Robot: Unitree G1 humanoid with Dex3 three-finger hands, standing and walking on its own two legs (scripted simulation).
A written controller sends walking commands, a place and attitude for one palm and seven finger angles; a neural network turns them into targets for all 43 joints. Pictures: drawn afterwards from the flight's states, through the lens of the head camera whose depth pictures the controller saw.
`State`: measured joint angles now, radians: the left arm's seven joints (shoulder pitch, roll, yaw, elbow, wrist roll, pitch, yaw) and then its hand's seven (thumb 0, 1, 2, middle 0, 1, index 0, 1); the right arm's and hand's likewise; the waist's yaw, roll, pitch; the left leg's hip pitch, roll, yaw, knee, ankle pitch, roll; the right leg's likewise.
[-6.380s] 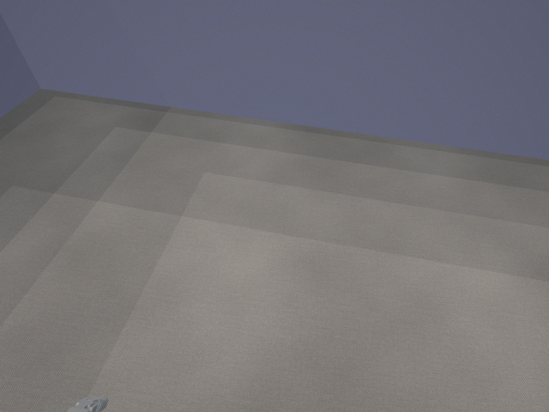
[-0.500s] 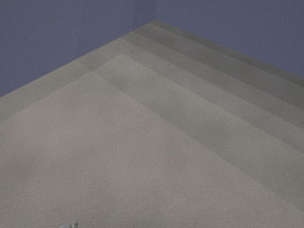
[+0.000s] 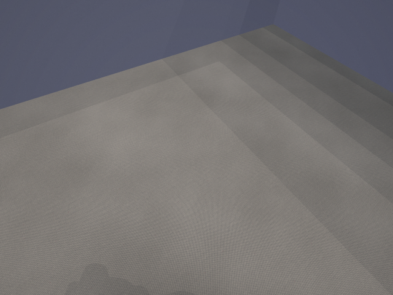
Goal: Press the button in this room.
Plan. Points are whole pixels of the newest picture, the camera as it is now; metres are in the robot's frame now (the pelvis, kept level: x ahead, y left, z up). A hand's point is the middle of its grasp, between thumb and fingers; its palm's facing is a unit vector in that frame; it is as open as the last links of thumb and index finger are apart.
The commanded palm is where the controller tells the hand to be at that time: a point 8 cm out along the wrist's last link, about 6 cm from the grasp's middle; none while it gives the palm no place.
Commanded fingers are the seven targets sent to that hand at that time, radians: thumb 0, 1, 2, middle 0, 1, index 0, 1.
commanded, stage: turn or walk to find it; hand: left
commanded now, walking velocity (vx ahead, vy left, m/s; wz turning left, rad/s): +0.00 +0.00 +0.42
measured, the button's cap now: out of the picture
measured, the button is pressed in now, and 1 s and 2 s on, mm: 0 0 0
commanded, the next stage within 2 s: none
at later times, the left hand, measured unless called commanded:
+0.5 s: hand out of the picture +0.06 +0.21 -0.15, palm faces +0.20 -0.94 -0.28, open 7.4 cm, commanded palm none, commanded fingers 0.00 0.90 0.90 -0.20 -0.30 -0.20 -0.30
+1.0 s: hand out of the picture -0.13 +0.20 -0.18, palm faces +0.46 -0.85 -0.25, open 7.4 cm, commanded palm none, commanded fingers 0.00 0.90 0.90 -0.20 -0.30 -0.20 -0.30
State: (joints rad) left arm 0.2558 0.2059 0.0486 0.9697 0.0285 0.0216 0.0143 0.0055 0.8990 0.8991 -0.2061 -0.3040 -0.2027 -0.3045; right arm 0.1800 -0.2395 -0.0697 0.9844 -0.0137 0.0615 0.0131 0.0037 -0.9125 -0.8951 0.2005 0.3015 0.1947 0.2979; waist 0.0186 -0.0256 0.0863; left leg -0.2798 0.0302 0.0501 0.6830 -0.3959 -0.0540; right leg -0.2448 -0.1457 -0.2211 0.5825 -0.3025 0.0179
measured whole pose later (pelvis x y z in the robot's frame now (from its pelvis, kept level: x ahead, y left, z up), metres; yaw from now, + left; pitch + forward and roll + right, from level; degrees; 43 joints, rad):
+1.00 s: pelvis -0.05 +0.00 -0.01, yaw +24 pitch -1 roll +1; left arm 0.27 0.25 0.07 0.99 0.02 0.05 0.02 0.01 0.90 0.90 -0.20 -0.30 -0.20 -0.30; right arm 0.13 -0.22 -0.05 0.96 -0.02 0.03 0.01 0.00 -0.91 -0.89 0.20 0.30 0.20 0.30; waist 0.04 -0.06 0.09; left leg -0.25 0.01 0.07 0.61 -0.32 0.02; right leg -0.32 -0.15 -0.17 0.79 -0.48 0.04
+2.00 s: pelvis -0.12 -0.04 +0.00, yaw +48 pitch -2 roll -1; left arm 0.24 0.27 0.07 1.01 0.02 0.08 0.01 0.01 0.91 0.90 -0.20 -0.30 -0.20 -0.30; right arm 0.15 -0.19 -0.04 0.95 -0.02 0.02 0.00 0.00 -0.91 -0.89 0.20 0.30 0.20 0.30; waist 0.03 -0.05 0.07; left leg -0.23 0.00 0.04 0.55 -0.29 0.04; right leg -0.44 -0.10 -0.08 1.04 -0.45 0.07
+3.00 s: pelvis -0.16 -0.10 +0.01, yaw +73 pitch -1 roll -1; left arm 0.21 0.26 0.07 0.98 0.01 0.07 0.01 0.01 0.91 0.90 -0.20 -0.30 -0.20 -0.30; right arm 0.15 -0.19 -0.04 0.95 -0.02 0.02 0.00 0.00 -0.91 -0.89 0.20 0.30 0.20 0.30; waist 0.02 -0.03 0.07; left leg -0.20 -0.01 0.00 0.49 -0.27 0.03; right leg -0.44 -0.09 -0.05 1.02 -0.43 0.08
